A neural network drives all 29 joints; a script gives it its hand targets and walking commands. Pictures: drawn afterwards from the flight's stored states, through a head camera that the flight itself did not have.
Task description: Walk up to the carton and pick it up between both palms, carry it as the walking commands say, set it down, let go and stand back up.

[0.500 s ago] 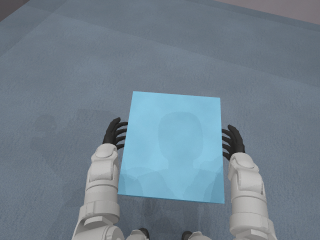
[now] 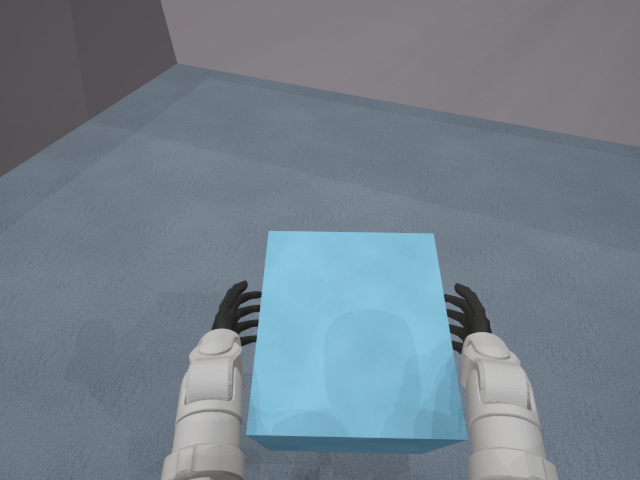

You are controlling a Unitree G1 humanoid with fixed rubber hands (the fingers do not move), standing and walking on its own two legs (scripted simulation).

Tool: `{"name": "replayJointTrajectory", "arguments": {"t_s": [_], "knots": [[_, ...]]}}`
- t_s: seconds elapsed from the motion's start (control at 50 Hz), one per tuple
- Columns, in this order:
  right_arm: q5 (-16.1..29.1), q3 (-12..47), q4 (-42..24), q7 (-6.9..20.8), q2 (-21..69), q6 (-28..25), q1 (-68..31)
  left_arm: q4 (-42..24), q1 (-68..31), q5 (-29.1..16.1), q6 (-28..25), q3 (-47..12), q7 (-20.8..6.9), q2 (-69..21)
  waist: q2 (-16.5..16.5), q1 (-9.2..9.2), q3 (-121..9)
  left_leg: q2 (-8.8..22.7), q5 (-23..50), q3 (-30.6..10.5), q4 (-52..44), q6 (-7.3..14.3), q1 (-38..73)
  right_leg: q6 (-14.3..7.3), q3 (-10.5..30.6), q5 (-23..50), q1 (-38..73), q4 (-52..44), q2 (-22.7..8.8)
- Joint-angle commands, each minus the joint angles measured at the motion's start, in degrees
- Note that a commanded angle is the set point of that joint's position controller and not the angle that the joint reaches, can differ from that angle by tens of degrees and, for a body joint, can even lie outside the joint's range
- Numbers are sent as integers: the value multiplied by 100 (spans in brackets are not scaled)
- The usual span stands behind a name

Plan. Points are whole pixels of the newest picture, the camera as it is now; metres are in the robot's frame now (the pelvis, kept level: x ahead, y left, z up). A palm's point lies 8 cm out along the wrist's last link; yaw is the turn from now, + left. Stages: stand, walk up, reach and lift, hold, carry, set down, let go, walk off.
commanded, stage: reach and lift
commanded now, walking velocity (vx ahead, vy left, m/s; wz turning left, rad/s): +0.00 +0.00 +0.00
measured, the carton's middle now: (347, 346) +0.34 -0.02 -0.06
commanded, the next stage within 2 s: hold in 1.46 s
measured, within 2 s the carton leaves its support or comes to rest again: neither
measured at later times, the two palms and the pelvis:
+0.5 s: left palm (218, 332) +0.31 +0.14 +0.06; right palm (485, 332) +0.29 -0.18 +0.06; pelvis +0.01 +0.00 +0.01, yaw +0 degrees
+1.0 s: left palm (208, 338) +0.30 +0.16 +0.06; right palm (474, 328) +0.30 -0.17 +0.06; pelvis +0.01 +0.00 +0.01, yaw +0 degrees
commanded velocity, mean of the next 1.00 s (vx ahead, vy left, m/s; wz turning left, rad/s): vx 0.00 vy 0.00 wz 0.00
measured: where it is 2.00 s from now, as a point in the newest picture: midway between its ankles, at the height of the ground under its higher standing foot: outside the picture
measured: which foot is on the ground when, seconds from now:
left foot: down 0.00-1.00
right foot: down 0.00-1.00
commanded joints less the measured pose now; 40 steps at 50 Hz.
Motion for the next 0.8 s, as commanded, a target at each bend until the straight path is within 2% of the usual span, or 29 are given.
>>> {"name": "replayJointTrajectory", "arguments": {"t_s": [0.0, 0.2, 0.38, 0.56, 0.78], "knots": [[1235, 3235, 155, 1477, 5270, 24, -2783, 45, -2728, -1247, -47, -3144, -1582, -4912, 76, -11, -1826, -471, 699, -237, -323, 96, 1658, -83, 99, 910, 528, -437, 529], [1486, 3498, -343, 1321, 5268, 565, -2707, -452, -2690, -1520, 475, -3296, -1595, -4687, 24, 44, -1255, -475, 617, -200, -621, 116, 2182, -31, 132, 810, 1031, -799, 445], [1527, 3621, -719, 1316, 5132, 951, -2461, -834, -2441, -1610, 873, -3399, -1495, -4717, 61, 77, -912, -415, 880, -238, -835, 68, 2444, -59, 139, 1000, 1349, -967, 463], [1514, 3689, -822, 1370, 4964, 972, -2463, -1094, -2384, -1605, 971, -3447, -1382, -4806, 153, 129, -852, -413, 920, -251, -845, -13, 2431, -120, 141, 977, 1461, -978, 475], [1423, 3656, -729, 1453, 4831, 885, -2621, -1000, -2440, -1582, 985, -3400, -1359, -5011, 140, 171, -925, -403, 840, -263, -837, -79, 2450, -156, 106, 765, 1407, -966, 493]]}}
